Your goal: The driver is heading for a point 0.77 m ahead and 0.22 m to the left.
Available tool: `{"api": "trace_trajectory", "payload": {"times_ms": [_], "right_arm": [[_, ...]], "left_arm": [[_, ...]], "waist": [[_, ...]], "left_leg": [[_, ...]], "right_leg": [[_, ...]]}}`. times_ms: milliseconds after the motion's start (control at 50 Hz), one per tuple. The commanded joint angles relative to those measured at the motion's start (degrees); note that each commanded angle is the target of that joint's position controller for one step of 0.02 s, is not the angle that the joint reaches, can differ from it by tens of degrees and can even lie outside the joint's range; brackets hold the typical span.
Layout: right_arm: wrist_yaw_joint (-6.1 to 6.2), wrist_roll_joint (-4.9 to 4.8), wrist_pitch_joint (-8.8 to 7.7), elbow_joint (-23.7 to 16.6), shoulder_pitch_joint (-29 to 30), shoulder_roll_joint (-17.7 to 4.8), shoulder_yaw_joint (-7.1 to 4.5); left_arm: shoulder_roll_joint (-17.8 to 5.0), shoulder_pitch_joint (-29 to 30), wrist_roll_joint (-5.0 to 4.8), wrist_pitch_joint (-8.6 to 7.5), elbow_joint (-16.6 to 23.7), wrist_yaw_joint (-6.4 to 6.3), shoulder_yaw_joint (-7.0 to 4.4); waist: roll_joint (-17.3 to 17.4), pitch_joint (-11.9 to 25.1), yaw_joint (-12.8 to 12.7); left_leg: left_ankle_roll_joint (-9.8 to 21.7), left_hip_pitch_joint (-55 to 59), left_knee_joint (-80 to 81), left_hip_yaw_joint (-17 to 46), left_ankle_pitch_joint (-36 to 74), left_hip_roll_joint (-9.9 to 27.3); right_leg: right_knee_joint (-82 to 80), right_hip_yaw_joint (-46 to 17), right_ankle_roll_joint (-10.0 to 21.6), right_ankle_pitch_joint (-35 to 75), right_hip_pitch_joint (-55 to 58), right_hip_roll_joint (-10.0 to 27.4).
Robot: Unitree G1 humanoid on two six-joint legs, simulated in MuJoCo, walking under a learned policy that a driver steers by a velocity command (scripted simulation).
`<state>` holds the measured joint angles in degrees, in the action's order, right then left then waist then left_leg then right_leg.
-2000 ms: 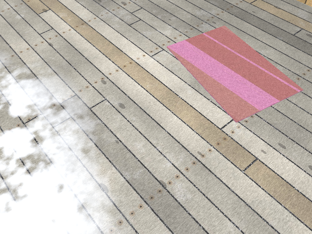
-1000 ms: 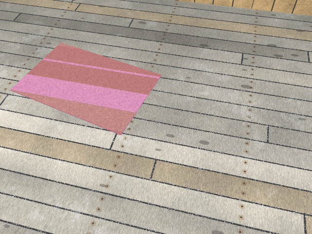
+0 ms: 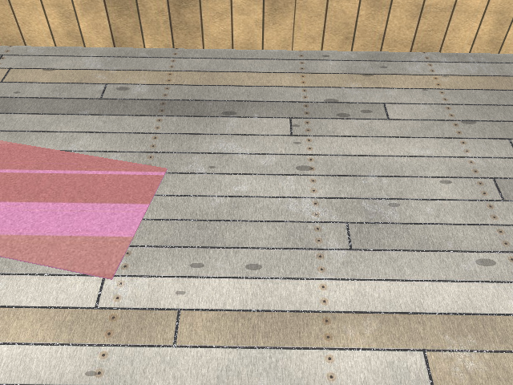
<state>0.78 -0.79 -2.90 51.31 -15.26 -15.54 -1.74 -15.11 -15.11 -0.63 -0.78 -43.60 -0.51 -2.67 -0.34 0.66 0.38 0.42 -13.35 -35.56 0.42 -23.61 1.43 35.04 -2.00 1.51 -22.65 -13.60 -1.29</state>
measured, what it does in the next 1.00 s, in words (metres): walks ahead, turning left: right foot, then left foot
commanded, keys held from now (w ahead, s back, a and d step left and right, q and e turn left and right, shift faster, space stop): w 0.30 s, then w+q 0.70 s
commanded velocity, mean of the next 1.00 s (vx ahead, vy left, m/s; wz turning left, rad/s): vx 0.45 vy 0.00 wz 0.28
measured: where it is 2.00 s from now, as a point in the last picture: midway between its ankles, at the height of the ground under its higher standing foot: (212, 295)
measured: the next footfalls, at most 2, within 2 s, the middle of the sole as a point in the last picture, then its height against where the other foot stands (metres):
right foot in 0.38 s outside the picture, level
left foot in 0.96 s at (217, 369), level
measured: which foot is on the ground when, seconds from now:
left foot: down 0.00-0.40, up 0.42-0.94, down 0.96-1.00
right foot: down 0.00-0.10, up 0.12-0.36, down 0.38-0.96, up 0.98-1.00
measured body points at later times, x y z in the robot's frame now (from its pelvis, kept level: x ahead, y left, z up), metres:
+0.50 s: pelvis +0.21 -0.07 +0.00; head +0.23 -0.08 +0.44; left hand +0.35 +0.20 -0.09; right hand +0.26 -0.35 -0.14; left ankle +0.07 +0.09 -0.63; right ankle +0.28 -0.17 -0.73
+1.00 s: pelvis +0.46 +0.01 -0.02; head +0.50 +0.03 +0.43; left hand +0.40 +0.29 -0.14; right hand +0.73 -0.17 -0.10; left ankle +0.54 +0.11 -0.73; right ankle +0.30 -0.17 -0.66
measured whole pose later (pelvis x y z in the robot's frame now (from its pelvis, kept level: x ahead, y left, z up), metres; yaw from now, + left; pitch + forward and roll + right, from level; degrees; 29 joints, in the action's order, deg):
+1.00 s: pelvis +0.46 +0.01 -0.02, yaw +20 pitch +1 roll -1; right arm -2.5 -1.6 -1.7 37.0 -5.3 -16.0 -4.0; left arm -16.9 -18.1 -0.8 -3.0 -47.9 -0.8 -4.1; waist 0.3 -4.7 -1.4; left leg 6.2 -29.6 -37.7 -3.7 -8.7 -2.1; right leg 53.6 8.8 -2.2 -27.2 -4.7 5.1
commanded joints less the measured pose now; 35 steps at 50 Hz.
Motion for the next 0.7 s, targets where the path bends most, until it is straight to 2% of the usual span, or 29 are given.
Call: {"api": "trace_trajectory", "payload": {"times_ms": [20,60,80,100,120,140,160,200,220,240,260,280,300,340,360,380,400,420,440,460,480,500,520,540,560,580,620,640,700], "right_arm": [[-0.68,-0.56,-3.06,-4.1,2.0,-6.0,-1.22],[-1.40,-0.83,-4.03,-3.3,-2.0,-7.2,-1.51],[-1.70,-1.06,-4.23,-1.8,-6.8,-9.5,-2.28],[-1.92,-1.08,-4.07,-0.1,-12.7,-12.9,-3.59],[-1.98,-0.68,-3.77,0.4,-17.0,-13.4,-4.02],[-1.77,-0.23,-3.42,0.7,-18.2,-11.8,-3.61],[-1.45,0.54,-2.91,0.1,-18.3,-10.1,-3.04],[-0.60,-0.04,-1.46,-1.1,-12.9,-8.3,-2.27],[-0.21,0.01,-0.73,-2.4,-8.3,-7.2,-1.75],[0.17,-0.01,-0.35,-3.7,-4.1,-8.0,-1.84],[0.36,-0.02,-0.37,-4.8,-2.0,-10.0,-2.34],[0.32,-0.23,-0.71,-4.9,-3.0,-12.7,-3.25],[0.17,-0.71,-0.98,-4.8,-3.3,-13.5,-3.58],[-0.17,-1.17,-1.05,-4.2,-4.8,-12.0,-3.33],[-0.33,-0.78,-0.96,-4.0,-5.7,-10.9,-2.99],[-0.33,0.21,-1.03,-4.3,-6.1,-8.8,-2.27],[-0.47,2.56,-0.99,-6.1,-8.1,-1.1,-0.13],[-0.44,-1.28,-2.01,-6.6,-15.8,0.3,0.11],[-0.32,-3.19,-2.17,-6.7,-11.2,-6.4,-1.70],[-0.29,-3.04,-2.01,-8.0,-6.1,-7.8,-2.18],[0.15,-1.84,-1.54,-7.8,-3.5,-7.7,-2.32],[0.13,-1.14,-1.12,-7.6,-4.6,-6.9,-2.60],[-0.15,-1.34,-0.35,-6.9,-5.6,-6.7,-2.84],[-0.29,-1.48,0.32,-6.6,-5.9,-6.2,-2.96],[-0.37,-1.22,0.62,-6.5,-4.7,-5.3,-2.88],[-0.41,-1.17,1.10,-7.5,-3.8,-4.3,-2.78],[-0.24,-0.82,1.46,-8.6,-0.4,-4.4,-2.94],[-0.43,-0.76,1.52,-9.2,0.7,-4.0,-2.78],[-1.49,-0.45,0.91,-10.6,4.9,-3.5,-2.61]], "left_arm": [[-6.1,2.4,-0.48,-2.73,4.5,0.55,-1.43],[-5.6,4.1,-0.67,-3.63,6.0,0.88,-1.18],[-4.6,5.8,-0.66,-4.47,7.4,1.05,-0.97],[-4.4,8.0,-0.55,-5.49,8.9,1.20,-0.92],[-5.2,11.5,-0.84,-6.02,10.2,1.14,-0.85],[-5.7,13.3,-1.79,-5.99,11.0,1.11,-1.04],[-4.5,13.5,-2.02,-5.78,11.4,1.28,-0.46],[-3.3,14.6,-1.87,-5.37,12.9,2.29,0.27],[-3.2,14.7,-1.46,-5.26,13.1,2.93,0.50],[-2.0,13.6,-0.73,-5.25,12.6,3.80,1.07],[-1.1,11.1,-0.40,-5.04,11.6,4.32,1.22],[-2.5,9.1,-0.58,-4.69,11.0,4.43,0.60],[-4.5,7.3,-0.74,-4.16,10.5,4.03,-0.28],[-7.1,3.7,-0.58,-3.54,9.5,2.72,-1.82],[-8.7,-2.2,-0.57,-3.22,7.8,2.05,-2.98],[-10.1,-9.8,-0.56,-2.79,6.1,1.32,-3.98],[-16.0,-15.9,0.28,-2.35,5.2,0.20,-4.65],[-16.9,-14.2,1.71,-3.18,6.4,1.03,-4.01],[-12.6,-8.6,0.83,-4.15,7.0,1.75,-2.93],[-10.2,-4.9,0.12,-4.63,6.6,1.97,-2.35],[-8.5,-1.7,0.44,-4.97,6.0,2.16,-1.96],[-7.5,0.2,1.33,-5.46,5.5,2.16,-1.87],[-6.2,1.7,1.58,-5.87,4.9,1.96,-1.74],[-5.3,2.0,1.50,-6.35,4.3,1.70,-1.66],[-4.6,0.5,1.30,-6.92,3.5,1.59,-1.69],[-6.0,0.7,1.25,-7.08,2.7,1.35,-2.05],[-6.6,0.0,1.62,-6.97,1.7,0.78,-2.50],[-6.8,-0.4,1.60,-6.80,1.3,0.55,-2.63],[-7.7,-0.6,1.33,-6.07,0.6,-0.06,-3.01]], "waist": [[-2.7,-6.0,0.3],[-0.4,-5.2,2.1],[5.1,-3.8,3.3],[10.9,-2.4,5.3],[13.5,-3.1,8.3],[9.1,-5.3,8.3],[5.3,-4.3,7.9],[5.8,-7.4,5.1],[6.1,-8.7,3.6],[5.8,-7.9,2.2],[7.4,-5.9,1.2],[9.3,-4.6,0.4],[8.9,-4.4,-0.9],[6.6,-2.7,-3.9],[5.0,0.7,-7.1],[3.8,5.3,-11.1],[-13.9,11.1,-10.0],[-24.5,17.6,-5.4],[-13.4,8.7,-4.9],[-9.5,2.4,-4.1],[-3.7,-0.2,-2.7],[-5.9,-0.3,-0.8],[-7.3,-0.2,0.3],[-6.8,-0.5,0.5],[-4.3,-1.4,-0.2],[-5.0,-2.0,0.7],[-1.7,-3.7,0.1],[-1.7,-4.4,-0.1],[-1.5,-5.8,-1.3]], "left_leg": [[5.3,-6.3,5.8,3.4,-7.8,1.4],[7.6,-0.4,7.8,7.0,-4.1,2.6],[9.6,7.4,10.0,12.8,2.2,5.5],[13.9,18.0,13.9,23.9,9.5,12.2],[19.0,25.7,18.5,34.3,18.0,20.3],[19.8,30.0,17.6,36.1,21.0,23.0],[18.9,32.4,17.5,32.7,21.8,22.6],[14.0,26.6,20.5,24.5,20.4,20.8],[11.5,18.8,23.9,19.2,18.0,17.5],[9.3,8.7,25.9,11.7,17.2,12.2],[8.5,1.5,28.0,6.4,17.4,9.1],[8.8,-1.2,29.5,5.7,17.6,9.9],[8.1,-0.2,28.8,4.8,18.5,10.5],[5.8,2.8,20.7,3.4,29.3,10.1],[4.5,2.0,11.2,2.0,35.9,8.8],[2.5,-3.9,-1.4,1.0,33.1,6.8],[-0.5,-12.7,-24.6,0.1,-1.3,0.9],[-0.3,-21.8,-39.1,8.4,-10.7,-5.2],[0.1,-27.1,-44.8,9.3,-5.3,-1.9],[1.2,-28.9,-43.9,6.7,0.5,1.3],[1.5,-26.1,-41.2,6.2,5.2,4.1],[1.5,-23.1,-37.9,7.4,8.8,5.8],[1.3,-20.1,-36.2,7.6,10.2,6.8],[1.2,-19.5,-35.2,7.2,11.1,6.6],[1.6,-19.6,-33.8,7.7,11.2,6.7],[1.0,-22.1,-32.3,7.5,12.4,6.2],[0.3,-26.6,-28.8,8.7,15.8,6.0],[-0.2,-28.2,-26.1,8.8,17.1,6.2],[-0.8,-29.0,-16.1,6.0,24.4,5.4]], "right_leg": [[-10.9,-11.4,6.7,-13.3,-3.5,6.3],[-4.5,-7.2,5.5,-4.2,-7.7,3.5],[4.2,-1.6,3.6,4.5,-13.4,0.4],[15.0,2.9,1.1,11.3,-23.6,-1.5],[25.8,1.6,0.4,-8.8,-36.5,-1.0],[33.3,-1.0,0.9,-15.7,-46.1,1.8],[38.1,-1.2,1.3,-13.8,-50.3,4.1],[30.5,-1.3,1.0,-9.1,-50.0,8.6],[22.8,-0.4,0.4,-4.4,-42.7,9.3],[14.7,2.5,-0.2,4.8,-29.5,7.3],[9.9,4.9,-1.1,13.3,-17.2,4.8],[8.4,6.0,-1.7,17.3,-9.2,3.0],[6.4,5.6,-1.5,18.8,-6.2,2.4],[1.0,5.8,0.0,17.8,-0.3,0.4],[0.1,6.3,1.2,16.6,7.3,-0.6],[1.3,4.1,2.1,15.7,18.1,1.9],[-3.9,-14.2,4.9,6.8,25.5,15.9],[-21.9,-46.2,12.3,-10.8,27.4,25.4],[-25.9,-44.0,10.9,-20.7,20.7,24.9],[-24.8,-33.7,9.5,-16.7,14.2,23.7],[-23.9,-24.5,8.0,-6.6,8.1,20.4],[-23.8,-18.0,7.4,0.8,4.7,18.4],[-25.1,-13.1,7.2,4.2,3.0,16.6],[-26.6,-9.7,7.5,6.6,2.5,16.2],[-26.5,-6.3,7.2,13.1,2.8,15.6],[-27.8,-5.0,8.4,13.7,3.7,16.6],[-29.3,-2.3,9.2,14.7,5.4,17.4],[-29.6,-0.7,9.7,15.6,6.4,17.8],[-30.3,5.5,8.6,18.2,8.7,16.4]]}}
